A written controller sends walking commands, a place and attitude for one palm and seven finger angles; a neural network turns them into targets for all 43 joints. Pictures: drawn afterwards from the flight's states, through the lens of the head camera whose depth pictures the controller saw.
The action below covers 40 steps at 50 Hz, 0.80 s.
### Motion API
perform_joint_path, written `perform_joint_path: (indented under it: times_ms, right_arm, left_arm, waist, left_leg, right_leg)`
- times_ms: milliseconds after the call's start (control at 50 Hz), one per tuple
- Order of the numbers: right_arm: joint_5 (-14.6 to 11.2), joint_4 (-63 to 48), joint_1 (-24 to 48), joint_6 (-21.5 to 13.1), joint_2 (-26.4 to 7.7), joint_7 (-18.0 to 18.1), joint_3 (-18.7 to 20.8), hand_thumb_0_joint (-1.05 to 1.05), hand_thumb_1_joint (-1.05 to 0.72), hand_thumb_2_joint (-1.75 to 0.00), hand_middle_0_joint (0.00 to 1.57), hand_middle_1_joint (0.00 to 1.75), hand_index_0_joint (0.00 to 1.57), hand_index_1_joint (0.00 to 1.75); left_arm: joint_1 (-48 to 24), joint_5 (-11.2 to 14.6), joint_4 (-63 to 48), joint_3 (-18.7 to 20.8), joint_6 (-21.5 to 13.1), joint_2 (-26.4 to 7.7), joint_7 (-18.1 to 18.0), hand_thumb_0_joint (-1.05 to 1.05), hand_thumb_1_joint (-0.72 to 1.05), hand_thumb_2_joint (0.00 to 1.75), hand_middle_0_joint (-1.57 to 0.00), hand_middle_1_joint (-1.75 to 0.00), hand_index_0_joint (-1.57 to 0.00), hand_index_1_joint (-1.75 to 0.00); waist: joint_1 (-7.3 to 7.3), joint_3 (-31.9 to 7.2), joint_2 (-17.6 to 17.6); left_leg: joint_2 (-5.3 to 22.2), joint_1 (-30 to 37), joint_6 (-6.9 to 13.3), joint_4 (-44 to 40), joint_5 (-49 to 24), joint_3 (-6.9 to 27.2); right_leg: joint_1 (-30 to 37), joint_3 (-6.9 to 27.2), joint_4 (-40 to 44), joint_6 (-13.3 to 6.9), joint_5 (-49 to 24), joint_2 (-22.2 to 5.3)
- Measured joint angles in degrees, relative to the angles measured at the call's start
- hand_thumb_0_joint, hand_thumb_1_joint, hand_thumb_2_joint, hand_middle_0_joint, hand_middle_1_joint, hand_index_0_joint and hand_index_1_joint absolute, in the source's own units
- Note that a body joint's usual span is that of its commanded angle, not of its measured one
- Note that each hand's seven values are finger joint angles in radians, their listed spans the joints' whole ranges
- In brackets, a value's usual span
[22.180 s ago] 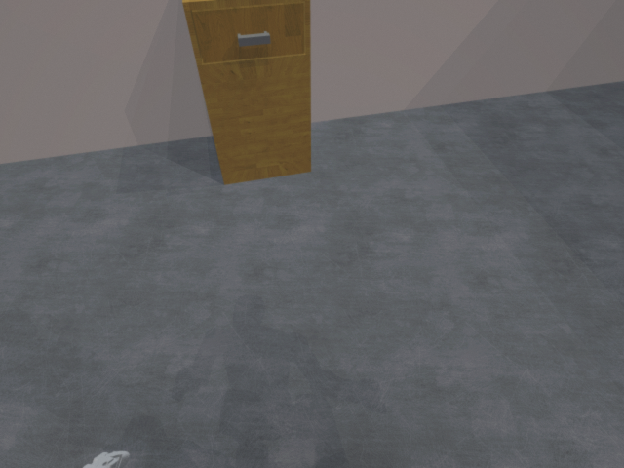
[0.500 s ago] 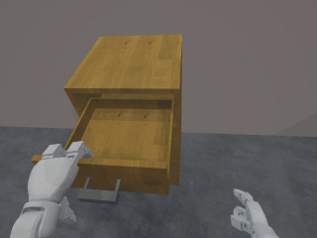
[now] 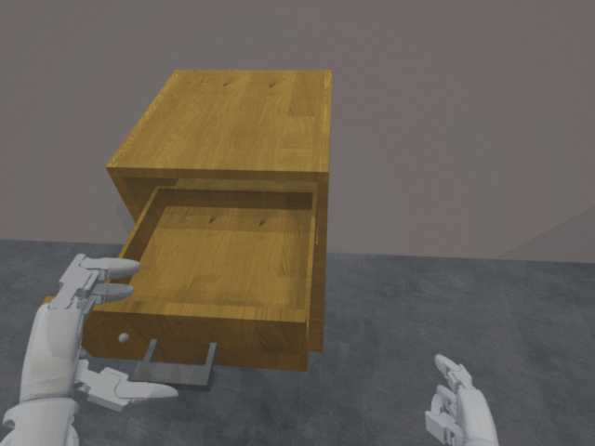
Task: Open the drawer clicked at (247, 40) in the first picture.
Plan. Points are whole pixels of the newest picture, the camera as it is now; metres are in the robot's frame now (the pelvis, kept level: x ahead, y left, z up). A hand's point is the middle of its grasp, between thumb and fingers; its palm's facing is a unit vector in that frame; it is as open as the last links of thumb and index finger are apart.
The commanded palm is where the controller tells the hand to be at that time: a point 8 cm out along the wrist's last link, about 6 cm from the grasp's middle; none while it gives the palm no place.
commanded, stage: draw the hand back to the body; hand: left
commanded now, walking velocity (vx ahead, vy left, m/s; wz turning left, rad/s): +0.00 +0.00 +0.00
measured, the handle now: (178, 361) +0.24 +0.23 -0.08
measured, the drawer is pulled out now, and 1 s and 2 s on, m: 0.30 0.30 0.30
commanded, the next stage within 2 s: step back with the hand held close in 0.82 s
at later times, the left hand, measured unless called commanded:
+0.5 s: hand (92, 328) +0.18 +0.23 +0.15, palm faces +0.40 -0.82 -0.42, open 9.6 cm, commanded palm +0.13 +0.27 +0.18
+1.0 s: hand (83, 333) +0.17 +0.23 +0.16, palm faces +0.42 -0.80 -0.43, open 7.4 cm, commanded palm +0.12 +0.27 +0.18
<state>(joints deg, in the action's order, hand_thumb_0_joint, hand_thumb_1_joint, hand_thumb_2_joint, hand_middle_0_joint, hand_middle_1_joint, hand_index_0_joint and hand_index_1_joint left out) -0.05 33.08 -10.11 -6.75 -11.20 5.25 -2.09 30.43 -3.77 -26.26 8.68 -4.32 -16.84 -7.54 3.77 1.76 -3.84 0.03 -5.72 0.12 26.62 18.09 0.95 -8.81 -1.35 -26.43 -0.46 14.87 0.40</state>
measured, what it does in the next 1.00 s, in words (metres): stands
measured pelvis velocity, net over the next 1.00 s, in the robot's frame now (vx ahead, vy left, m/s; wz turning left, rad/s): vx -0.01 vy -0.01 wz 0.02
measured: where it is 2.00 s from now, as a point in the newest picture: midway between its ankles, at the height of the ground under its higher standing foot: outside the picture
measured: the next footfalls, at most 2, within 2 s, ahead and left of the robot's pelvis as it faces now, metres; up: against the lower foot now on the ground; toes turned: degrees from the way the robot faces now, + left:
none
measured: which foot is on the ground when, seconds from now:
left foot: down 0.00-1.00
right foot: down 0.00-1.00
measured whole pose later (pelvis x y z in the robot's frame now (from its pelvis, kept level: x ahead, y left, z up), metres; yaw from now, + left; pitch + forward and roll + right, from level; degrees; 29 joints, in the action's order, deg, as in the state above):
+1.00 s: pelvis -0.01 -0.01 +0.00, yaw +1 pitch -2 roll -1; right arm -0.9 35.7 -9.9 -7.8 -12.0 4.4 -1.0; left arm 31.8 2.7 -27.2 18.2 -8.6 -18.3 -6.7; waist 2.6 0.5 -4.6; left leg 1.3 -8.2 -0.9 27.1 17.4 2.5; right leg -9.9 -3.1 -24.8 -1.6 13.5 1.5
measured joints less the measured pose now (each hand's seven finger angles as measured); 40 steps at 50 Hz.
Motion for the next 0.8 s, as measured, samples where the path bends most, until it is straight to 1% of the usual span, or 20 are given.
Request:
perform_joint_path:
  times_ms: [40,80,200,280,400,580,700,800]
  right_arm:
    - [0.2,0.9,-1.0,-1.4,0.5,0.1,-0.4,0.02,-0.91,-0.90,0.20,0.30,0.20,0.30]
    - [0.2,1.7,-1.4,-2.1,0.7,-0.1,-0.5,0.02,-0.91,-0.90,0.20,0.30,0.20,0.30]
    - [0.2,3.3,-1.4,-3.0,0.4,-0.9,0.2,0.02,-0.91,-0.90,0.20,0.30,0.20,0.30]
    - [-0.1,3.8,-0.8,-2.9,-0.2,-1.0,1.0,0.02,-0.91,-0.90,0.20,0.30,0.20,0.30]
    - [-0.5,3.7,0.1,-2.7,-0.9,-0.6,1.8,0.02,-0.91,-0.90,0.20,0.30,0.20,0.30]
    - [-0.8,3.4,0.9,-2.5,-0.5,-0.6,1.7,0.02,-0.91,-0.90,0.20,0.30,0.20,0.30]
    - [-0.8,3.3,1.1,-2.2,-0.2,-0.7,1.3,0.02,-0.91,-0.90,0.20,0.30,0.20,0.30]
    - [-0.7,3.4,0.8,-2.2,-0.1,-0.7,1.1,0.02,-0.91,-0.90,0.20,0.30,0.20,0.30]
  left_arm:
    - [-0.2,2.3,-0.6,0.7,-0.8,0.6,-0.1,-0.01,-0.36,0.35,-0.30,-1.12,-0.31,-1.12]
    - [-0.6,3.6,-0.6,1.6,-1.5,0.6,-0.1,-0.01,-0.31,0.38,-0.30,-1.08,-0.30,-1.08]
    - [0.3,5.4,-1.1,4.4,-2.5,-0.5,0.4,-0.01,-0.12,0.46,-0.28,-0.96,-0.28,-0.96]
    - [1.6,5.8,-1.5,5.2,-2.9,-0.8,0.7,-0.01,0.01,0.51,-0.27,-0.87,-0.27,-0.87]
    - [2.1,6.2,-1.4,6.0,-2.7,-1.1,0.6,0.00,0.22,0.60,-0.26,-0.74,-0.26,-0.74]
    - [2.0,6.6,-1.8,7.9,-2.8,-1.5,0.4,0.00,0.53,0.74,-0.23,-0.54,-0.24,-0.54]
    - [1.5,6.7,-1.0,7.6,-2.7,-0.9,0.5,0.01,0.73,0.82,-0.22,-0.41,-0.22,-0.41]
    - [1.8,6.8,-0.8,7.3,-2.5,-0.9,0.6,0.01,0.83,0.86,-0.21,-0.35,-0.21,-0.35]
  waist:
    - [-0.22,-0.2,0.6]
    - [-0.42,-0.1,0.8]
    - [-0.92,-0.5,0.6]
    - [-0.94,-0.7,0.3]
    - [-0.55,-1.0,0.0]
    - [-0.10,-1.8,-0.3]
    - [0.04,-1.7,-0.4]
    - [0.04,-1.5,-0.5]
  left_leg:
    - [0.1,0.6,-0.1,-0.4,0.0,0.2]
    - [0.3,0.9,-0.3,-0.5,0.1,0.4]
    - [0.6,0.6,-0.4,-1.0,-0.1,0.3]
    - [0.7,0.1,-0.5,-1.0,-0.2,0.3]
    - [0.7,-0.3,-0.5,-0.9,-0.2,0.5]
    - [0.7,-0.3,-0.8,-0.7,-0.2,0.8]
    - [0.8,-0.3,-0.9,-0.7,-0.5,1.0]
    - [0.9,-0.3,-1.0,-0.7,-0.6,1.0]
  right_leg:
    - [0.8,-0.2,0.5,-0.1,0.0,0.1]
    - [1.2,-0.4,1.0,-0.3,-0.1,0.3]
    - [0.9,-0.3,1.6,-0.4,-0.4,0.6]
    - [0.5,-0.3,1.8,-0.4,-0.6,0.7]
    - [0.1,-0.6,1.6,-0.5,-0.5,0.6]
    - [0.2,-0.9,1.3,-0.7,-0.3,0.7]
    - [0.2,-1.1,1.1,-0.8,-0.4,0.7]
    - [0.2,-1.2,1.2,-1.0,-0.6,0.8]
